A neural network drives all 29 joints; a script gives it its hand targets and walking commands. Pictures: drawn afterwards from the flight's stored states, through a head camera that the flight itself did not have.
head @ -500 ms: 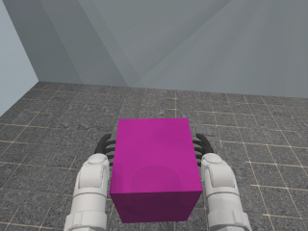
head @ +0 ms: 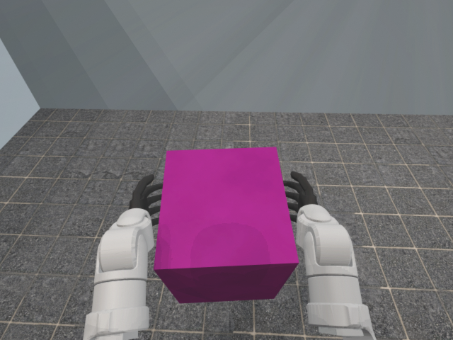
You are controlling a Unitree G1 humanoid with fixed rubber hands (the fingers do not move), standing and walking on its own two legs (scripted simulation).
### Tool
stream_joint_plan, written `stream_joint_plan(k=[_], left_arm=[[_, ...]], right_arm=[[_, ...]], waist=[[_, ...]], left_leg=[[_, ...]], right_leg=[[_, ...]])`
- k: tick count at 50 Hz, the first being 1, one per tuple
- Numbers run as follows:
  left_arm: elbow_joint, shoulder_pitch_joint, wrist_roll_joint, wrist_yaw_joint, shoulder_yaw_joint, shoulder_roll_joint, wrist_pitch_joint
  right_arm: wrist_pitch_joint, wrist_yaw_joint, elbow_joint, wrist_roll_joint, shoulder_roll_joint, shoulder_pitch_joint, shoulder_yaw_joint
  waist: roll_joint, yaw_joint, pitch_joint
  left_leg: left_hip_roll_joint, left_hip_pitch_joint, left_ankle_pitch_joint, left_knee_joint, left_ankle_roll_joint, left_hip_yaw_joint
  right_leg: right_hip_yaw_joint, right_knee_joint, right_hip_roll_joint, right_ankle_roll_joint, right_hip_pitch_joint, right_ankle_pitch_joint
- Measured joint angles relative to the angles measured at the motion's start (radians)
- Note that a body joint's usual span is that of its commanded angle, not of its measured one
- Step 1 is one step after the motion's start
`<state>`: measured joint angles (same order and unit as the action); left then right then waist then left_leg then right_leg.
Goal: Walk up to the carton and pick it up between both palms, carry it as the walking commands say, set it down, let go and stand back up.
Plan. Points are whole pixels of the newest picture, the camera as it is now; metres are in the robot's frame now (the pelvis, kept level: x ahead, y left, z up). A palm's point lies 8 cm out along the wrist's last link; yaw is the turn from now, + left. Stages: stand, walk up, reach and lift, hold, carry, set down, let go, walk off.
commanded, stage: carry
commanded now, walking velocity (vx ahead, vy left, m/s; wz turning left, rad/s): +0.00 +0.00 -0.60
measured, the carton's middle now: (224, 230) +0.32 +0.01 +0.01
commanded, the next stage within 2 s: none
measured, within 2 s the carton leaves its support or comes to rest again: neither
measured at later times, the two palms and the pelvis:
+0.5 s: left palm (193, 175) +0.35 +0.06 +0.14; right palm (370, 199) +0.29 -0.22 +0.14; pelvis -0.04 -0.02 +0.01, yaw -14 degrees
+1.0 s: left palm (288, 210) +0.30 -0.10 +0.09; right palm out of the picture +0.15 -0.35 +0.10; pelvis -0.08 -0.03 +0.00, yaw -31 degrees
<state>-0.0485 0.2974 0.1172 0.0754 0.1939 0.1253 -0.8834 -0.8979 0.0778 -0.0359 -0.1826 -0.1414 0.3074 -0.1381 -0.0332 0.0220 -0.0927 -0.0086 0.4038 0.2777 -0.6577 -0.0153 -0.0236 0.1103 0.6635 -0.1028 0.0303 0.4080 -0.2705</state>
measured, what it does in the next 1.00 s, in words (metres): steps on the spot, turning right: left foot, then right foot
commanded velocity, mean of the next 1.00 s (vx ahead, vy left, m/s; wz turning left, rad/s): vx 0.00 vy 0.00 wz -0.60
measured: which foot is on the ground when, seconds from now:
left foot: down 0.00-0.02, up 0.04-0.22, down 0.24-0.58, up 0.60-0.90, down 0.92-1.00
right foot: down 0.00-0.24, up 0.26-0.56, down 0.58-0.94, up 0.96-1.00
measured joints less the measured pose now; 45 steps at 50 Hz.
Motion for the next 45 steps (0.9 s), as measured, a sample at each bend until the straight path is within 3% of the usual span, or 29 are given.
stream_joint_plan(k=[3, 7, 11, 13, 16, 20, 24, 27, 28, 30, 32, 35, 41, 45], left_arm=[[0.053, 0.051, -0.043, 0.031, -0.021, -0.020, -0.078], [0.106, 0.136, -0.059, 0.063, -0.026, -0.040, -0.187], [0.135, 0.232, -0.064, 0.074, -0.002, -0.068, -0.269], [0.127, 0.289, -0.061, 0.076, 0.013, -0.079, -0.292], [0.075, 0.320, -0.060, 0.074, 0.042, -0.081, -0.305], [0.023, 0.341, -0.067, 0.071, 0.053, -0.093, -0.335], [-0.003, 0.395, -0.088, 0.070, 0.055, -0.114, -0.336], [-0.026, 0.419, -0.102, 0.069, 0.056, -0.121, -0.321], [-0.038, 0.426, -0.103, 0.069, 0.058, -0.120, -0.318], [-0.054, 0.427, -0.095, 0.068, 0.058, -0.105, -0.300], [-0.064, 0.423, -0.083, 0.073, 0.053, -0.082, -0.279], [-0.055, 0.400, -0.064, 0.078, 0.041, -0.063, -0.276], [0.105, 0.394, -0.041, 0.092, 0.073, -0.022, -0.294], [0.175, 0.380, -0.021, 0.095, 0.090, 0.009, -0.276]], right_arm=[[-0.076, 0.028, 0.070, 0.053, 0.037, 0.029, 0.017], [-0.169, 0.051, 0.103, 0.112, 0.082, 0.113, 0.018], [-0.235, 0.063, 0.081, 0.136, 0.096, 0.247, -0.007], [-0.243, 0.066, 0.062, 0.141, 0.098, 0.298, -0.027], [-0.250, 0.068, 0.014, 0.126, 0.085, 0.324, -0.043], [-0.283, 0.069, -0.014, 0.108, 0.076, 0.325, -0.044], [-0.302, 0.070, 0.007, 0.082, 0.064, 0.363, -0.072], [-0.309, 0.070, 0.015, 0.063, 0.056, 0.385, -0.093], [-0.313, 0.070, 0.014, 0.058, 0.055, 0.389, -0.099], [-0.310, 0.067, 0.012, 0.061, 0.068, 0.385, -0.101], [-0.302, 0.064, 0.014, 0.083, 0.094, 0.371, -0.100], [-0.300, 0.062, 0.009, 0.107, 0.111, 0.355, -0.099], [-0.284, 0.067, 0.081, 0.153, 0.118, 0.385, -0.100], [-0.248, 0.069, 0.108, 0.174, 0.104, 0.388, -0.122]], waist=[[0.011, -0.003, 0.017], [0.075, -0.029, 0.041], [0.094, -0.058, 0.044], [0.089, -0.081, 0.045], [0.046, -0.049, 0.050], [-0.001, -0.001, 0.057], [0.007, 0.031, 0.089], [0.011, 0.044, 0.091], [0.014, 0.046, 0.086], [0.004, 0.045, 0.079], [0.006, 0.024, 0.118], [0.034, -0.024, 0.171], [0.054, -0.098, 0.255], [0.063, -0.117, 0.227]], left_leg=[[-0.011, 0.043, 0.081, -0.051, -0.013, 0.013], [0.028, 0.070, 0.199, -0.116, -0.031, 0.054], [0.052, -0.018, 0.118, 0.039, -0.027, 0.087], [0.052, -0.047, 0.002, 0.121, 0.024, 0.082], [0.004, -0.049, 0.024, 0.091, 0.051, 0.102], [-0.067, -0.083, 0.045, 0.099, 0.033, 0.139], [-0.119, -0.080, 0.060, 0.066, 0.003, 0.169], [-0.164, -0.058, 0.089, 0.011, -0.027, 0.186], [-0.177, -0.046, 0.108, -0.024, -0.038, 0.192], [-0.202, 0.009, 0.166, -0.140, -0.060, 0.180], [-0.157, 0.073, 0.278, -0.294, -0.080, 0.132], [-0.089, 0.149, 0.295, -0.388, -0.097, 0.123], [-0.053, 0.187, 0.194, -0.319, -0.105, 0.112], [-0.026, 0.103, 0.157, -0.148, -0.089, 0.102]], right_leg=[[0.005, 0.021, -0.012, 0.011, 0.039, 0.005], [0.042, -0.040, 0.011, 0.008, 0.063, 0.062], [0.087, -0.099, 0.002, -0.009, 0.099, 0.126], [0.073, -0.060, -0.005, -0.019, 0.131, 0.093], [-0.044, 0.173, 0.003, -0.046, 0.205, -0.130], [-0.122, 0.276, 0.061, -0.061, 0.222, -0.141], [-0.145, 0.228, 0.097, -0.070, 0.192, -0.104], [-0.176, 0.085, 0.098, -0.067, 0.120, -0.040], [-0.178, 0.013, 0.095, -0.058, 0.082, 0.007], [-0.172, -0.032, 0.074, -0.007, 0.064, 0.022], [-0.155, 0.002, 0.072, 0.012, 0.082, 0.011], [-0.117, -0.033, 0.081, 0.009, 0.084, 0.048], [-0.043, -0.088, 0.035, 0.002, 0.106, 0.127], [-0.004, -0.080, 0.005, -0.009, 0.147, 0.147]])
